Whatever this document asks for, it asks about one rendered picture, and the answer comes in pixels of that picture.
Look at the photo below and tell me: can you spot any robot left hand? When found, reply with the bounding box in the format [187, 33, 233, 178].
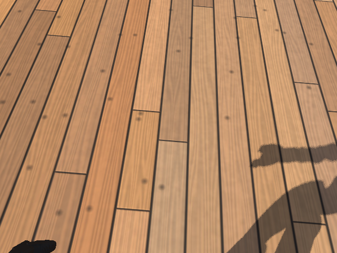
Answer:
[9, 240, 56, 253]

